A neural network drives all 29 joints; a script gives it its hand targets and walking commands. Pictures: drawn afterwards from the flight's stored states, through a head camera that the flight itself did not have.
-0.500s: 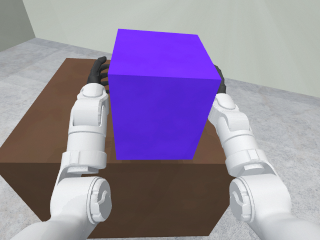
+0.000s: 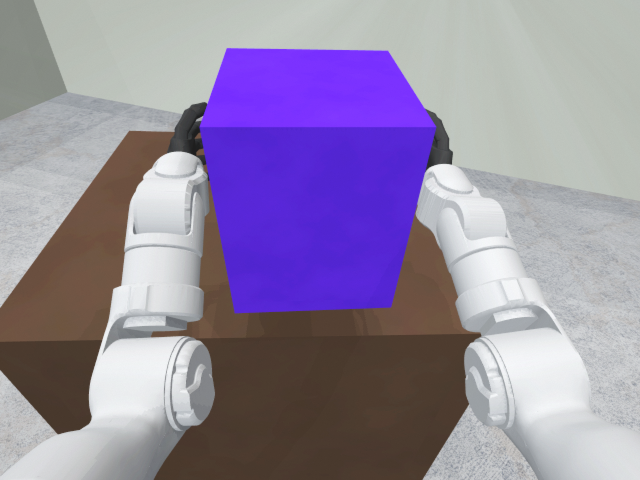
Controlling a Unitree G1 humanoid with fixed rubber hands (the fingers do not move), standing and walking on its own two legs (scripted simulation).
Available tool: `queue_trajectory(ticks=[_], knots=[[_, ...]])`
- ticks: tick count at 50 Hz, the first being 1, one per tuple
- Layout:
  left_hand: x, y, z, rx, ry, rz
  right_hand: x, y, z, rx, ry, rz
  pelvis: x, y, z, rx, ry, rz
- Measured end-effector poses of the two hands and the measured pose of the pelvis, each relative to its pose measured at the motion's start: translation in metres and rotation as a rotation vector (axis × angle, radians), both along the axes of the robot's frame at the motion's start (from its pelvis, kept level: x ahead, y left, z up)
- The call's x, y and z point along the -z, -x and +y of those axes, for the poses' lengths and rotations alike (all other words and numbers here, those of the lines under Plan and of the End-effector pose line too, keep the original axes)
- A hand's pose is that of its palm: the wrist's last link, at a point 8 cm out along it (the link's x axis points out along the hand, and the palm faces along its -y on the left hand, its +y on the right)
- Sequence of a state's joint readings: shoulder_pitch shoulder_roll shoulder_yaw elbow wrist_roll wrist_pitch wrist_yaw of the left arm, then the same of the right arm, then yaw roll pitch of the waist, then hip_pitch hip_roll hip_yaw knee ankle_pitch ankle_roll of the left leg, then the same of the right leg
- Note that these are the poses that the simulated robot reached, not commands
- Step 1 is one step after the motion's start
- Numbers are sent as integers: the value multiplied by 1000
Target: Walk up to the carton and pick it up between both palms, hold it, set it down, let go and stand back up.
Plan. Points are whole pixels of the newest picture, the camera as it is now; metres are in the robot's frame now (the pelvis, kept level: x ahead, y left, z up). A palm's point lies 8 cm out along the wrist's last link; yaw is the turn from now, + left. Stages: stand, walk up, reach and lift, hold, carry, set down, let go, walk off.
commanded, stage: reach and lift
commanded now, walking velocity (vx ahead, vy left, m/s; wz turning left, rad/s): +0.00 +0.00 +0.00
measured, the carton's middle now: (311, 181) +0.41 -0.01 +0.22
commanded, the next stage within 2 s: hold in 0.76 s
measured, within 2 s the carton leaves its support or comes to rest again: neither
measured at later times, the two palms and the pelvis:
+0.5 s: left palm (181, 153) +0.39 +0.13 +0.27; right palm (436, 156) +0.39 -0.16 +0.27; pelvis +0.00 +0.00 +0.00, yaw +0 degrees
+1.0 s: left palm (166, 130) +0.38 +0.14 +0.30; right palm (442, 130) +0.38 -0.15 +0.30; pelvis +0.00 -0.01 +0.00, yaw +0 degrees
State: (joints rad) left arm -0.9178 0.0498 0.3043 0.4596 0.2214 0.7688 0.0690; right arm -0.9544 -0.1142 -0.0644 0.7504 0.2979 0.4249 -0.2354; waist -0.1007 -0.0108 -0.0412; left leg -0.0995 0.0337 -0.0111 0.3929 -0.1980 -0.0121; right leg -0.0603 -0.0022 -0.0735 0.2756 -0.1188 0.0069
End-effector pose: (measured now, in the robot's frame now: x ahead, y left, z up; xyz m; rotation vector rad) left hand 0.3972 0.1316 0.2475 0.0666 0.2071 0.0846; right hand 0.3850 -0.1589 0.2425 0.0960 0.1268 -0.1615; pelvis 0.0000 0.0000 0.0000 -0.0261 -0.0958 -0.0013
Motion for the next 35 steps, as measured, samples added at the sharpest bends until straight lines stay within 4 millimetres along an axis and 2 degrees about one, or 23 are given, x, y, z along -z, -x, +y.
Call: queue_trajectory(ticks=[26, 35], knots=[[-19, 3, 2, -12, 31, 0, -24, -1, 1, -13, 10, 9, 1, -5, -4, -1, 6, 8], [-32, 8, 3, -16, 31, -10, -38, 3, 3, -21, 14, 1, 1, -2, -5, 1, 8, 16]])
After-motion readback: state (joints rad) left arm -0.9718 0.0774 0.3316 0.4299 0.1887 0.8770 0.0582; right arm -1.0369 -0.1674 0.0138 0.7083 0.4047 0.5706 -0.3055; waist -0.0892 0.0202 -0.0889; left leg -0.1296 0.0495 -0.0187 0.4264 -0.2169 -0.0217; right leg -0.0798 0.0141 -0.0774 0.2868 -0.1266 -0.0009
